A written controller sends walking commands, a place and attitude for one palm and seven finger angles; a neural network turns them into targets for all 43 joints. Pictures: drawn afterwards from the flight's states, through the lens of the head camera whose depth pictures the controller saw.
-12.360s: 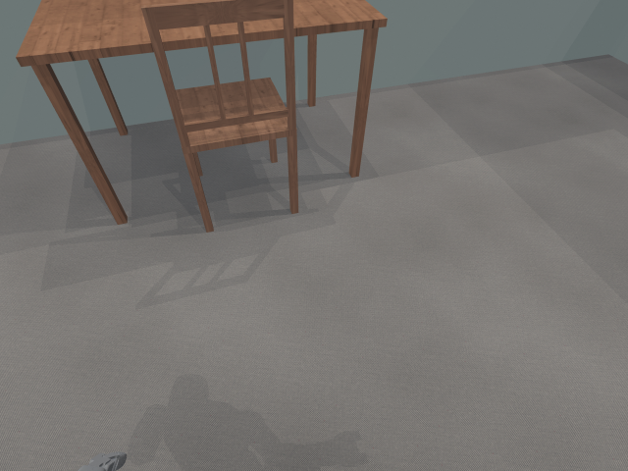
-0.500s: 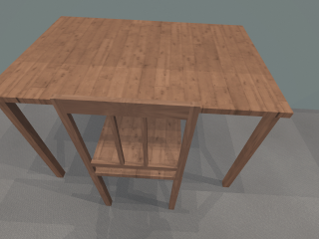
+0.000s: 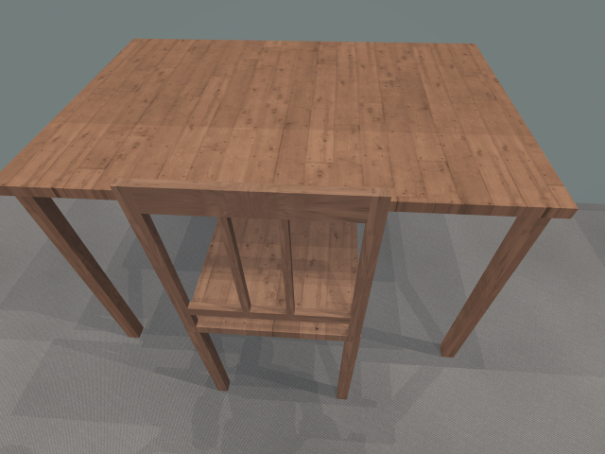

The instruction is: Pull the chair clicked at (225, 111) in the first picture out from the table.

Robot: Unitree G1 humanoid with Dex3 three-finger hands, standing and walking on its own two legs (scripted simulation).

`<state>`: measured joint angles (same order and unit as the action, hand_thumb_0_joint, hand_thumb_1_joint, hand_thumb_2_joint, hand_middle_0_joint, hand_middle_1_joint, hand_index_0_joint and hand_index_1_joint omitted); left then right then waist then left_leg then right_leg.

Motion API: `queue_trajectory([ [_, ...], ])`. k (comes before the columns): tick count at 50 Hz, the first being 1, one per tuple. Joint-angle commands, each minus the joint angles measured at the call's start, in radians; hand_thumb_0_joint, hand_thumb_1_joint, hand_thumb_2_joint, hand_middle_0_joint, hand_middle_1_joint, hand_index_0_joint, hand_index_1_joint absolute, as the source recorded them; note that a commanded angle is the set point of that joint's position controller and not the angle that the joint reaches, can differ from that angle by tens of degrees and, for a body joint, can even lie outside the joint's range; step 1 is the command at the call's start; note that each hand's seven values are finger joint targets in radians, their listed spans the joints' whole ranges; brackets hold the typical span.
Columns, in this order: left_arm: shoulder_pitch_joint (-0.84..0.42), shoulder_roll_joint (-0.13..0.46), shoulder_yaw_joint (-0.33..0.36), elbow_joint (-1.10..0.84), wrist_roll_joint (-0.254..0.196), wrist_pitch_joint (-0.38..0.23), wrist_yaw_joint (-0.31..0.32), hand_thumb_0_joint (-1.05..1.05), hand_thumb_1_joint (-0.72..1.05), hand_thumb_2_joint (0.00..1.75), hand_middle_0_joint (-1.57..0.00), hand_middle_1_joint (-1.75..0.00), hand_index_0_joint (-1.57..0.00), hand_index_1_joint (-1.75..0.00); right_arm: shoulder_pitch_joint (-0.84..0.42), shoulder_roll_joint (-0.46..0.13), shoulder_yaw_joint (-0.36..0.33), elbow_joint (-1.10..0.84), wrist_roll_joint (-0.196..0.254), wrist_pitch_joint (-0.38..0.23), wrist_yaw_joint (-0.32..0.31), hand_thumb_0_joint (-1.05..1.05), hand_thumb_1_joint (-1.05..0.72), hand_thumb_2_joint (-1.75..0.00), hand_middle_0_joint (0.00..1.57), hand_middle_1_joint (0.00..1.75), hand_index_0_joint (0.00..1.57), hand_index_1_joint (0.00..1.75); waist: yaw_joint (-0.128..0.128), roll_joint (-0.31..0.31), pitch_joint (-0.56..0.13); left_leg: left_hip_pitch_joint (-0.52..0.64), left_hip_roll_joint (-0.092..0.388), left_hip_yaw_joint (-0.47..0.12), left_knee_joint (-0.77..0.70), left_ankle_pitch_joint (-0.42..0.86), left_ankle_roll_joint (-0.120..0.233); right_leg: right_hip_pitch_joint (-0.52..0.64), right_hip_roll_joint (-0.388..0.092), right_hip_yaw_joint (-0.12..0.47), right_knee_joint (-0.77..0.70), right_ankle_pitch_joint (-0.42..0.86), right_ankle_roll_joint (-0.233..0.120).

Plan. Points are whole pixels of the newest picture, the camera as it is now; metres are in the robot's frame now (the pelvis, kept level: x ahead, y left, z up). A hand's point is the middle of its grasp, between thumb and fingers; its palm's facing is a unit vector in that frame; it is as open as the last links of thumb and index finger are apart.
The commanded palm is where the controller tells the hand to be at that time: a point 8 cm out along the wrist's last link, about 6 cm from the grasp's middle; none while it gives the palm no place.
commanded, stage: raise the hand toward the chair's back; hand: left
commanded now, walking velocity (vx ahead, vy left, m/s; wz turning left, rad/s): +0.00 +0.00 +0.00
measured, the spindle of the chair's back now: (236, 268) +0.46 +0.15 -0.09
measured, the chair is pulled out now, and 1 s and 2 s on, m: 0.00 0.00 0.00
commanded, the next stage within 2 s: aim the fingers beside a spindle in 1.96 s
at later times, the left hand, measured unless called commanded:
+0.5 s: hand (182, 448) +0.15 +0.16 -0.05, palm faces +0.03 -1.00 -0.06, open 11.1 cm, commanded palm +0.14 +0.21 -0.05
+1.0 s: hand (172, 416) +0.19 +0.18 -0.05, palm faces -0.04 -1.00 -0.05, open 15.3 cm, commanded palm +0.16 +0.24 -0.04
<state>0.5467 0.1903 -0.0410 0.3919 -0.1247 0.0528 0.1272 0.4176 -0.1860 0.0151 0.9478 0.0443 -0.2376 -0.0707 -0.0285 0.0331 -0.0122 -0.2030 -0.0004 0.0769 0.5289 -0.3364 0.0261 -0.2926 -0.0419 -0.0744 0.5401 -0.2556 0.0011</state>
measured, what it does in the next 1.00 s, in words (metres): lowers itself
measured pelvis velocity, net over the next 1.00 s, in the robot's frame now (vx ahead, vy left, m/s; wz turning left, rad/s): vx -0.03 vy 0.00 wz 0.03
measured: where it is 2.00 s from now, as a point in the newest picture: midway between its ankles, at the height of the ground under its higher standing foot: outside the picture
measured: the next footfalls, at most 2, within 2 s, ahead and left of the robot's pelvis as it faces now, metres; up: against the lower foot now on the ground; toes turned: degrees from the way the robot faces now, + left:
none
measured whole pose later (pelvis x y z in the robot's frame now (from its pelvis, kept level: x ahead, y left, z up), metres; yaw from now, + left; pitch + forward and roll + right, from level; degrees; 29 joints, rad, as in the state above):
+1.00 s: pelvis -0.03 +0.00 -0.08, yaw +2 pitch +16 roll -2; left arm 0.40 0.24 0.14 0.00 -0.24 -0.43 -0.27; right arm 0.23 -0.26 -0.03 0.53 0.03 -0.23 -0.05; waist -0.03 0.01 -0.13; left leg -0.87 0.02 0.02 1.15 -0.57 0.03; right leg -0.91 -0.06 -0.12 1.08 -0.45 -0.01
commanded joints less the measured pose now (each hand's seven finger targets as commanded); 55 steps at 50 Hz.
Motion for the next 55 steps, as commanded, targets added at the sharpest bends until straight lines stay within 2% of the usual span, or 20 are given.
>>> queue_trajectory([
  [1,-0.243,-0.103,-0.099,-0.439,-0.033,-0.226,-0.053,0.0,0.71,0.82,-0.18,-0.27,-0.18,-0.27,-0.182,-0.207,-0.055,-0.308,-0.011,-0.173,-0.018,0.0,-0.9,-0.9,0.2,0.3,0.2,0.3,-0.061,-0.257,0.034,-0.224,0.003,-0.112,0.029,-0.046,0.006,-0.216,0.022,-0.018,-0.007,-0.2,-0.004],
  [2,-0.218,-0.1,-0.07,-0.351,-0.029,-0.271,-0.078,0.0,0.69,0.81,-0.18,-0.27,-0.18,-0.27,-0.192,-0.204,-0.062,-0.332,-0.019,-0.176,-0.005,0.0,-0.9,-0.9,0.2,0.3,0.2,0.3,-0.049,-0.236,0.06,-0.283,-0.011,-0.103,0.079,-0.07,-0.006,-0.278,0.017,-0.013,0.024,-0.24,-0.01],
  [5,0.034,-0.07,0.068,-0.243,-0.058,-0.481,-0.203,0.0,0.62,0.78,-0.17,-0.26,-0.17,-0.26,-0.236,-0.189,-0.095,-0.428,-0.043,-0.163,0.046,0.0,-0.9,-0.9,0.2,0.3,0.2,0.3,0.064,-0.256,-0.083,-0.437,-0.021,-0.077,0.211,-0.023,-0.034,-0.288,0.018,-0.016,0.193,-0.217,-0.03],
  [7,0.107,0.013,0.18,-0.213,-0.048,-0.631,-0.296,0.0,0.57,0.76,-0.17,-0.25,-0.17,-0.25,-0.261,-0.18,-0.118,-0.462,-0.046,-0.127,0.086,0.0,-0.9,-0.9,0.2,0.3,0.2,0.3,0.101,-0.165,-0.162,-0.519,-0.035,-0.057,0.313,0.059,-0.048,-0.269,0.013,0.004,0.314,-0.048,-0.047],
  [8,0.085,0.02,0.178,-0.248,-0.03,-0.7,-0.332,0.0,0.55,0.75,-0.16,-0.25,-0.16,-0.25,-0.285,-0.18,-0.123,-0.494,-0.05,-0.11,0.102,0.0,-0.9,-0.9,0.2,0.3,0.2,0.3,0.097,-0.088,-0.178,-0.551,-0.037,-0.049,0.362,0.082,-0.048,-0.301,0.012,0.004,0.379,0.012,-0.053],
  [9,0.091,0.029,0.179,-0.268,-0.019,-0.718,-0.344,0.0,0.53,0.74,-0.16,-0.24,-0.16,-0.24,-0.307,-0.178,-0.126,-0.529,-0.047,-0.091,0.111,0.0,-0.9,-0.9,0.2,0.3,0.2,0.3,0.109,-0.04,-0.189,-0.582,-0.039,-0.037,0.387,0.086,-0.04,-0.322,0.012,0.012,0.418,0.034,-0.057],
  [12,0.022,0.058,0.163,-0.425,-0.02,-0.65,-0.349,0.0,0.46,0.71,-0.16,-0.23,-0.16,-0.23,-0.321,-0.178,-0.12,-0.619,-0.029,-0.026,0.111,0.0,-0.9,-0.9,0.2,0.3,0.2,0.3,0.107,0.008,-0.272,-0.61,-0.04,-0.03,0.419,0.083,-0.025,-0.325,0.017,0.038,0.456,0.051,-0.054],
  [14,-0.066,0.067,0.158,-0.594,-0.039,-0.623,-0.331,0.0,0.41,0.69,-0.15,-0.22,-0.15,-0.22,-0.309,-0.17,-0.115,-0.658,-0.024,-0.007,0.095,0.0,-0.9,-0.9,0.2,0.3,0.2,0.3,0.081,0.053,-0.341,-0.587,-0.028,-0.044,0.445,0.086,-0.016,-0.339,0.021,0.053,0.459,0.045,-0.049],
  [16,-0.131,0.067,0.158,-0.712,-0.062,-0.626,-0.315,0.0,0.36,0.67,-0.15,-0.22,-0.15,-0.22,-0.277,-0.162,-0.106,-0.661,-0.026,0.0,0.079,0.0,-0.9,-0.9,0.2,0.3,0.2,0.3,0.043,0.079,-0.351,-0.567,-0.014,-0.069,0.473,0.098,-0.012,-0.387,0.029,0.049,0.463,0.039,-0.043],
  [17,-0.189,0.077,0.153,-0.766,-0.072,-0.639,-0.315,0.0,0.34,0.66,-0.14,-0.21,-0.14,-0.21,-0.26,-0.163,-0.101,-0.65,-0.029,-0.002,0.069,0.0,-0.9,-0.9,0.2,0.3,0.2,0.3,0.01,0.04,-0.365,-0.571,-0.007,-0.079,0.506,0.102,-0.005,-0.408,0.035,0.056,0.467,0.051,-0.034],
  [19,-0.201,0.066,0.134,-0.772,-0.081,-0.661,-0.338,0.0,0.29,0.64,-0.14,-0.2,-0.14,-0.2,-0.244,-0.161,-0.09,-0.626,-0.034,-0.011,0.054,0.0,-0.9,-0.9,0.2,0.3,0.2,0.3,-0.016,0.028,-0.375,-0.587,0.001,-0.094,0.543,0.1,-0.003,-0.431,0.035,0.062,0.466,0.04,-0.028],
  [22,-0.264,0.058,0.093,-0.691,-0.092,-0.646,-0.405,0.0,0.22,0.61,-0.13,-0.19,-0.13,-0.19,-0.253,-0.177,-0.071,-0.59,-0.026,-0.037,0.04,0.0,-0.9,-0.9,0.2,0.3,0.2,0.3,-0.061,-0.016,-0.317,-0.651,0.007,-0.11,0.58,0.005,0.002,-0.508,0.037,0.07,0.448,-0.085,-0.021],
  [25,-0.212,0.1,0.139,-0.616,-0.115,-0.566,-0.467,0.0,0.15,0.58,-0.13,-0.18,-0.13,-0.18,-0.262,-0.182,-0.069,-0.586,-0.013,-0.048,0.027,0.0,-0.9,-0.9,0.2,0.3,0.2,0.3,-0.029,-0.041,-0.365,-0.696,-0.001,-0.111,0.568,-0.046,0.0,-0.449,0.027,0.086,0.422,-0.176,-0.017],
  [27,-0.15,0.15,0.218,-0.577,-0.13,-0.495,-0.481,0.0,0.11,0.56,-0.12,-0.18,-0.12,-0.18,-0.284,-0.178,-0.072,-0.588,-0.003,-0.043,0.022,0.0,-0.9,-0.9,0.2,0.3,0.2,0.3,0.013,-0.037,-0.407,-0.691,-0.006,-0.109,0.546,-0.012,0.0,-0.384,0.023,0.087,0.416,-0.148,-0.018],
  [29,-0.116,0.151,0.252,-0.632,-0.15,-0.449,-0.47,0.0,0.06,0.54,-0.12,-0.17,-0.12,-0.17,-0.289,-0.161,-0.073,-0.605,0.0,-0.033,0.021,0.0,-0.9,-0.9,0.2,0.3,0.2,0.3,0.04,-0.034,-0.461,-0.664,-0.011,-0.106,0.515,0.041,-0.002,-0.315,0.014,0.079,0.413,-0.084,-0.015],
  [32,-0.099,0.151,0.292,-0.634,-0.159,-0.434,-0.415,0.0,-0.01,0.51,-0.11,-0.16,-0.11,-0.16,-0.302,-0.141,-0.073,-0.594,-0.002,-0.029,0.016,0.0,-0.9,-0.9,0.2,0.3,0.2,0.3,0.051,-0.063,-0.431,-0.661,-0.007,-0.111,0.487,0.063,-0.006,-0.303,0.019,0.061,0.408,-0.066,-0.014],
  [37,-0.126,0.133,0.256,-0.61,-0.13,-0.509,-0.365,0.0,-0.13,0.46,-0.1,-0.14,-0.1,-0.14,-0.283,-0.149,-0.078,-0.572,-0.01,-0.041,0.018,0.0,-0.9,-0.9,0.2,0.3,0.2,0.3,0.023,-0.062,-0.336,-0.665,-0.003,-0.111,0.464,0.012,-0.006,-0.383,0.018,0.044,0.396,-0.143,-0.017],
  [41,-0.142,0.137,0.233,-0.593,-0.126,-0.553,-0.383,0.0,-0.22,0.42,-0.09,-0.12,-0.09,-0.12,-0.249,-0.176,-0.079,-0.573,-0.009,-0.053,0.017,0.0,-0.9,-0.9,0.2,0.3,0.2,0.3,0.011,-0.025,-0.328,-0.635,-0.005,-0.111,0.446,-0.014,-0.007,-0.414,0.017,0.031,0.394,-0.173,-0.022],
  [47,-0.173,0.177,0.266,-0.617,-0.135,-0.554,-0.388,0.0,-0.36,0.36,-0.07,-0.1,-0.07,-0.1,-0.237,-0.189,-0.08,-0.58,-0.009,-0.051,0.018,0.0,-0.9,-0.9,0.2,0.3,0.2,0.3,0.018,0.034,-0.352,-0.572,-0.004,-0.116,0.421,0.042,-0.008,-0.397,0.023,0.011,0.401,-0.102,-0.027],
  [55,-0.21,0.175,0.27,-0.578,-0.136,-0.525,-0.405,0.0,-0.5,0.3,-0.06,-0.08,-0.06,-0.08,-0.222,-0.196,-0.074,-0.588,-0.011,-0.033,0.021,0.0,-0.9,-0.9,0.2,0.3,0.2,0.3,0.008,0.025,-0.333,-0.527,0.0,-0.123,0.407,0.107,-0.019,-0.394,0.029,-0.009,0.399,-0.025,-0.026],
])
